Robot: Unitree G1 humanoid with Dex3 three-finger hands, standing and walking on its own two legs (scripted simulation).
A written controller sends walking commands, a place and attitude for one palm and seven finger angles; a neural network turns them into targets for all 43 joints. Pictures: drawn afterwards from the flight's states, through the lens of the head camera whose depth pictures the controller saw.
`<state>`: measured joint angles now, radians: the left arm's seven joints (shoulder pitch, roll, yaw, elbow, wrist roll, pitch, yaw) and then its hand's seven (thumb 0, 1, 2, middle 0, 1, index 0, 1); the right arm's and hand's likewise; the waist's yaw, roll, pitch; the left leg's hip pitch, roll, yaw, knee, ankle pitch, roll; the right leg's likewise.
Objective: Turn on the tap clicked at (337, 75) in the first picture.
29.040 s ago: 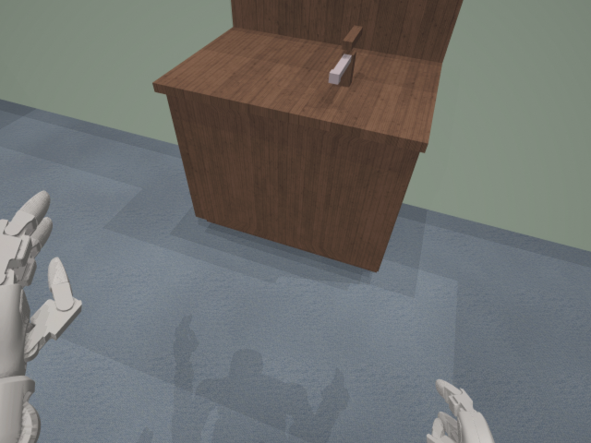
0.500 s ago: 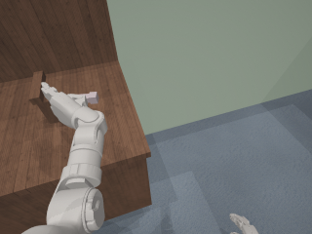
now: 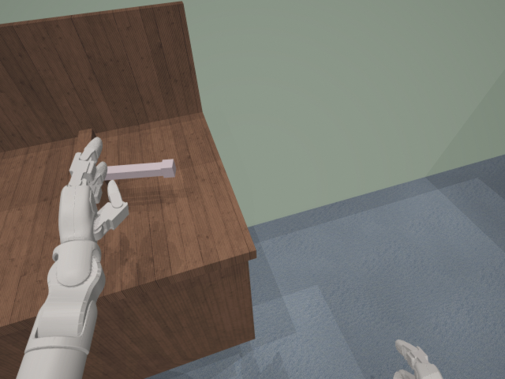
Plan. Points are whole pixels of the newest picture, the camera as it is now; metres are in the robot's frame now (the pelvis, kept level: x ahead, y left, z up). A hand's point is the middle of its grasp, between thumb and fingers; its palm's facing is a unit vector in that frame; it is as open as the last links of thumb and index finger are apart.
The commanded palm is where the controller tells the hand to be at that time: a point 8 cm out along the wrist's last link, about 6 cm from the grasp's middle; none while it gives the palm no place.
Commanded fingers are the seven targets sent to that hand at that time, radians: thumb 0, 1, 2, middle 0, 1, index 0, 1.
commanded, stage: draw the hand back beside the body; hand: left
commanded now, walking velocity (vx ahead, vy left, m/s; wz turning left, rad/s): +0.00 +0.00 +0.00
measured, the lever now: (168, 168) +0.51 +0.24 +0.04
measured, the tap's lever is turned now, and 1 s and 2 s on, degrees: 76 76 76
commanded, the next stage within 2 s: step back with the hand held close in 0.98 s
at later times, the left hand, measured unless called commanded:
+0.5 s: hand (90, 240) +0.25 +0.24 +0.15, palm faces +0.35 -0.89 -0.29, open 7.5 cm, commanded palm +0.20 +0.28 +0.16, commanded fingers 0.00 0.90 0.90 -0.20 -0.30 -0.20 -0.30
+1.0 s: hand (70, 260) +0.21 +0.25 +0.15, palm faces +0.41 -0.85 -0.34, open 7.4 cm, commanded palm +0.17 +0.29 +0.17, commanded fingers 0.00 0.90 0.90 -0.20 -0.30 -0.20 -0.30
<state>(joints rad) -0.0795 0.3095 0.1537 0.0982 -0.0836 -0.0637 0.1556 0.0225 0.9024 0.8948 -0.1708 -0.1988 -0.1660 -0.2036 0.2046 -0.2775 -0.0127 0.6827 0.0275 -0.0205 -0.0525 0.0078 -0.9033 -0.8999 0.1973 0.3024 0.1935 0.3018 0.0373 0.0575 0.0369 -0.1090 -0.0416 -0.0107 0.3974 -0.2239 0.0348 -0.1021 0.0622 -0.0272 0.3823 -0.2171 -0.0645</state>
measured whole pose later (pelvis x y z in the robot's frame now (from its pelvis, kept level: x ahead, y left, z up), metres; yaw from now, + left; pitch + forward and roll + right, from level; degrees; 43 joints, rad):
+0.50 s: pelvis +0.01 +0.01 +0.00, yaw +0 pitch -5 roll +0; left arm 0.27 0.31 0.22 -0.24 -0.08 -0.08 0.10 0.02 0.90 0.89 -0.20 -0.27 -0.19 -0.28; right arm 0.17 -0.23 0.01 0.66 0.00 -0.03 -0.03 0.01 -0.90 -0.90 0.20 0.30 0.20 0.30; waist 0.06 0.06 0.04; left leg -0.04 -0.05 -0.01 0.34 -0.21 0.05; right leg -0.03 0.05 -0.02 0.32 -0.20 -0.05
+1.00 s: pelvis +0.01 +0.00 +0.00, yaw +0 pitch -5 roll +0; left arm 0.41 0.32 0.27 -0.37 -0.08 -0.09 0.12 0.02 0.90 0.89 -0.21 -0.30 -0.21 -0.30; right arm 0.16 -0.22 0.00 0.66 0.00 -0.07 -0.05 0.01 -0.90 -0.90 0.20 0.30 0.20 0.30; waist 0.06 0.06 0.03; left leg -0.07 -0.04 -0.02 0.38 -0.23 0.04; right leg -0.05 0.06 -0.03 0.34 -0.21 -0.06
